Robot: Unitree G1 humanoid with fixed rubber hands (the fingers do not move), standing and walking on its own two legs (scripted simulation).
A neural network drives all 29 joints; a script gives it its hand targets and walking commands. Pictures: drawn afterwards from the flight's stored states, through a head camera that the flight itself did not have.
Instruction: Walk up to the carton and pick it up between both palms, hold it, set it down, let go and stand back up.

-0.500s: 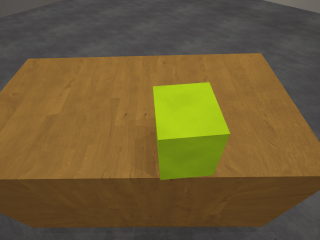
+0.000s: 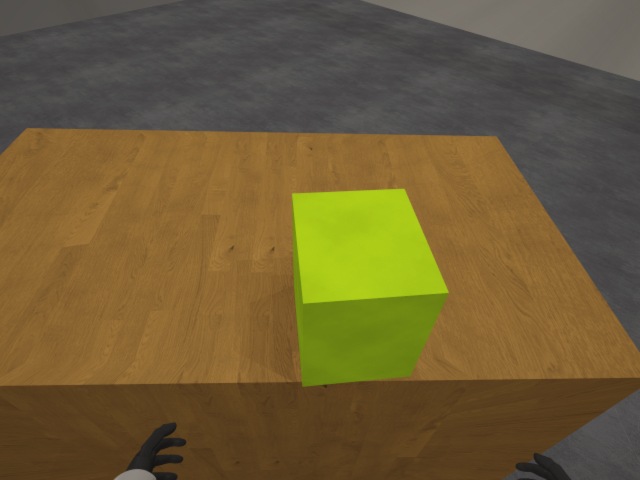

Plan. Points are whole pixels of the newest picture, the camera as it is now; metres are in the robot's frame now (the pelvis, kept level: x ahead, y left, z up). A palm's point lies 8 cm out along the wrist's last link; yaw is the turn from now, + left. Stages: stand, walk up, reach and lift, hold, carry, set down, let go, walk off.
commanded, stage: reach and lift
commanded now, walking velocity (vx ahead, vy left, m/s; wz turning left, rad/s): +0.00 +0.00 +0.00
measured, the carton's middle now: (353, 288) +0.41 -0.04 +0.01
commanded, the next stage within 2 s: none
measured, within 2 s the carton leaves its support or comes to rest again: neither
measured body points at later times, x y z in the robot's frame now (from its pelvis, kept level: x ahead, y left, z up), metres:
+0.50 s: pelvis +0.01 -0.02 +0.01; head +0.01 -0.02 +0.46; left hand +0.15 +0.22 -0.06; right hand +0.17 -0.24 -0.07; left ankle +0.02 +0.15 -0.73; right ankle -0.02 -0.14 -0.73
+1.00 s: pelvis -0.01 -0.01 +0.02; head -0.02 +0.00 +0.47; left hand +0.15 +0.19 -0.03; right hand +0.17 -0.23 -0.02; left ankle +0.02 +0.15 -0.73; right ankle -0.02 -0.14 -0.73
